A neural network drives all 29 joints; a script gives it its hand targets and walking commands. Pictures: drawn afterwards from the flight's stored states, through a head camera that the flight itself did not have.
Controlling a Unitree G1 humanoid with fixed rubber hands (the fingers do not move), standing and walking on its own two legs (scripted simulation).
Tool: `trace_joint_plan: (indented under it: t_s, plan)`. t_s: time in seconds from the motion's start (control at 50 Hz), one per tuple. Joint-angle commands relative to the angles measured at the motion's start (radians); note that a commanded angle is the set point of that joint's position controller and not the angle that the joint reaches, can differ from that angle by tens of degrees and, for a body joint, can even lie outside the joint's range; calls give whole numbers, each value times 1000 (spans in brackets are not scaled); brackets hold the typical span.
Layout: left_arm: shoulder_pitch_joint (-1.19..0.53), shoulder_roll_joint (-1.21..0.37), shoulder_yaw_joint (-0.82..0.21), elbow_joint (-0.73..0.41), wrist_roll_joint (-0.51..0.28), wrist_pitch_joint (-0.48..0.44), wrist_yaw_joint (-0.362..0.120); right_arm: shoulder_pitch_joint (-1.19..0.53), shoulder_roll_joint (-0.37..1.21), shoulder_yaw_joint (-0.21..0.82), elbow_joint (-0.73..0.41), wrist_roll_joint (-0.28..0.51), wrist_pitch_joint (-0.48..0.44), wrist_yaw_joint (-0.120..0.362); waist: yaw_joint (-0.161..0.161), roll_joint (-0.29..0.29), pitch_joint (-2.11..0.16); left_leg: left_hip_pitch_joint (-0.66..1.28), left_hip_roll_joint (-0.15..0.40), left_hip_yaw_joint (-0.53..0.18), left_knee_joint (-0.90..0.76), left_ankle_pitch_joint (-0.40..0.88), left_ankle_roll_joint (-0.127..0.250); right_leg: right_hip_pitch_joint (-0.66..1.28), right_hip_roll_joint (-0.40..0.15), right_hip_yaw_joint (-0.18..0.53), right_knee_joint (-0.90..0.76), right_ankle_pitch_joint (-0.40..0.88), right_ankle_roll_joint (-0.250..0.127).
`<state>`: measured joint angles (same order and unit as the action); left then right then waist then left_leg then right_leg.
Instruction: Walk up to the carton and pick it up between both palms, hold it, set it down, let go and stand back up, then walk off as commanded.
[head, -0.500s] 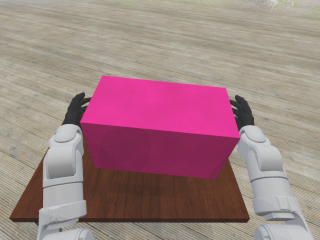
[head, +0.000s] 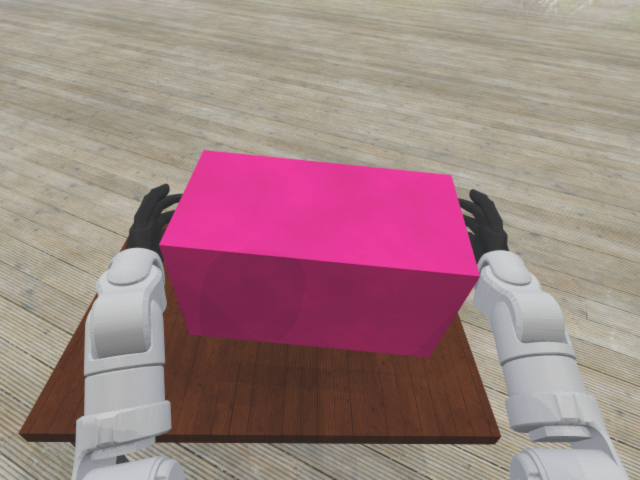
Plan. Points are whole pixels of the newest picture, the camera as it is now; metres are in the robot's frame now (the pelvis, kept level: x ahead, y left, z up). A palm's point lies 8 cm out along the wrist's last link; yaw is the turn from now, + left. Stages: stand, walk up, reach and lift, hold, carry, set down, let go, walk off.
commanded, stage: hold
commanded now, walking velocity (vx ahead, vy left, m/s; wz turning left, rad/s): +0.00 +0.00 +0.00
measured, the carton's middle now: (318, 255) +0.37 +0.00 +0.13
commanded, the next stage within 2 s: set down in 1.46 s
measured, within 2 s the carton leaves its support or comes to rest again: neither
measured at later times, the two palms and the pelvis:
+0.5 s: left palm (147, 250) +0.34 +0.20 +0.17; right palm (489, 253) +0.34 -0.21 +0.16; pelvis +0.00 +0.00 +0.00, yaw +0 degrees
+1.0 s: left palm (144, 250) +0.34 +0.20 +0.17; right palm (490, 252) +0.34 -0.21 +0.17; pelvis +0.00 +0.00 +0.00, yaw +0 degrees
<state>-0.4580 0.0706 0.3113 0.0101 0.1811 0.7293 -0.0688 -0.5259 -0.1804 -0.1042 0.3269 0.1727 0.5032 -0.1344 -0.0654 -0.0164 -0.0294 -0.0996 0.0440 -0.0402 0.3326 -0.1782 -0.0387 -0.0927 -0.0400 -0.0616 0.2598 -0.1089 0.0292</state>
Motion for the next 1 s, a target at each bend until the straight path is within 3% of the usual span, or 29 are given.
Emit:
trace_joint_plan:
  t_s: [0.0,0.02,0.04,0.08,0.1,0.12,0.14,0.18,0.2,0.24,0.3,0.34,0.38,0.42,0.46,0.5,0.52,0.56,0.58,0.6,0.64,0.66,0.68,0.7,0.82,0.86,0.88,0.96,0.98]
  plan:
    - [-625,-351,-447,-226,-173,-76,-156,-731,393,355,-427,162,-85,208,-23,26,-448,13,-118,55,-32,296,2,286,107,14,25,227,-18]
    - [-600,-359,-457,-279,-176,-73,-152,-738,401,394,-478,187,-94,211,-7,38,-497,41,-118,61,-19,371,-6,305,113,6,46,288,-18]
    - [-601,-373,-487,-282,-175,-75,-145,-716,370,390,-448,181,-92,207,-16,75,-483,64,-118,53,-8,406,-14,283,115,8,33,289,-20]
    - [-644,-332,-451,-252,-163,-68,-148,-748,367,366,-418,178,-76,213,-1,40,-444,35,-112,55,-24,331,-3,245,112,11,29,202,-20]
    - [-635,-337,-437,-217,-159,-65,-152,-723,367,351,-404,169,-72,214,-18,35,-410,5,-117,60,-30,285,-2,254,109,10,27,185,-21]
    - [-580,-347,-435,-244,-164,-62,-157,-736,380,380,-492,187,-88,208,2,14,-457,2,-119,58,-23,328,5,300,109,15,34,256,-20]
    - [-577,-359,-452,-258,-164,-64,-154,-727,375,386,-509,184,-84,206,-13,26,-458,20,-121,52,-21,362,0,315,107,20,27,285,-18]
    - [-588,-340,-439,-264,-162,-67,-156,-735,376,399,-509,191,-77,204,7,7,-465,9,-126,56,-26,332,6,312,109,20,34,285,-13]
    - [-607,-334,-460,-279,-181,-71,-155,-727,382,390,-508,181,-75,206,-17,16,-450,5,-123,54,-31,330,3,319,104,21,32,289,-22]
    - [-689,-334,-453,-257,-178,-67,-155,-747,378,358,-431,168,-65,212,-14,58,-404,-6,-120,55,-38,292,-2,255,106,20,27,199,-16]
    - [-665,-372,-467,-208,-173,-65,-150,-766,382,351,-408,166,-78,225,1,71,-410,3,-112,55,-39,257,-5,199,112,4,18,122,-30]
    - [-585,-371,-479,-289,-184,-59,-149,-691,361,358,-432,191,-79,224,-7,63,-459,59,-109,54,-22,366,-13,238,114,13,31,223,-32]
    - [-555,-341,-438,-241,-160,-60,-149,-706,343,376,-478,187,-78,212,-13,27,-478,44,-121,58,-2,394,-12,302,113,15,39,309,-18]
    - [-612,-367,-471,-232,-177,-64,-149,-746,359,354,-451,183,-86,216,-19,67,-472,51,-114,49,-11,360,-20,259,115,7,28,248,-26]
    - [-654,-350,-418,-165,-149,-60,-155,-785,379,347,-391,151,-71,215,-4,21,-408,-5,-110,60,-36,245,8,228,105,15,16,145,-21]
    - [-634,-354,-460,-267,-177,-75,-148,-747,384,362,-455,177,-87,222,5,31,-474,7,-113,55,-28,306,-3,268,112,12,35,210,-19]
    - [-613,-362,-458,-248,-169,-74,-145,-720,380,369,-436,181,-83,223,-1,59,-459,23,-121,58,-28,318,-1,274,109,18,26,228,-21]
    - [-621,-368,-454,-267,-171,-74,-145,-721,393,368,-439,175,-82,213,-3,57,-482,58,-114,52,-19,362,-9,272,108,21,29,276,-23]
    - [-615,-349,-459,-265,-187,-74,-147,-735,395,385,-471,185,-80,211,-2,14,-488,22,-121,62,-17,341,-3,297,109,17,39,287,-19]
    - [-606,-366,-463,-258,-181,-74,-146,-772,389,391,-524,185,-92,207,1,18,-531,10,-122,54,-16,355,2,318,106,20,38,309,-14]
    - [-649,-319,-434,-206,-164,-70,-148,-791,379,376,-459,172,-74,203,3,8,-446,-39,-122,54,-35,253,15,288,98,21,34,223,-11]
    - [-690,-334,-455,-240,-168,-73,-147,-800,395,382,-457,170,-74,211,11,37,-454,-23,-116,52,-37,281,11,275,104,18,35,209,-12]
    - [-672,-337,-438,-201,-155,-69,-148,-770,381,359,-415,157,-72,212,-4,31,-409,-11,-119,55,-40,235,12,250,107,12,21,161,-18]
    - [-682,-342,-427,-198,-151,-65,-151,-800,397,364,-419,157,-73,214,15,18,-414,-22,-112,62,-50,232,14,250,105,16,21,147,-19]
    - [-636,-367,-462,-241,-186,-77,-150,-746,385,355,-446,173,-79,211,-18,49,-472,30,-113,51,-27,328,-8,279,106,20,23,248,-24]
    - [-600,-342,-435,-206,-161,-63,-152,-746,373,368,-445,169,-69,207,-14,7,-459,19,-121,59,-35,309,3,296,108,17,19,258,-16]
    - [-633,-347,-443,-265,-176,-77,-153,-730,396,377,-457,173,-76,204,-4,22,-488,18,-119,53,-26,329,2,304,109,12,33,273,-17]
    - [-627,-344,-445,-273,-172,-68,-159,-714,395,372,-451,180,-70,205,-13,37,-446,22,-122,58,-32,325,-3,296,108,19,25,257,-20]
    - [-601,-335,-443,-240,-160,-59,-159,-730,380,385,-437,178,-66,209,1,28,-454,20,-116,56,-31,328,2,284,115,8,28,241,-19]
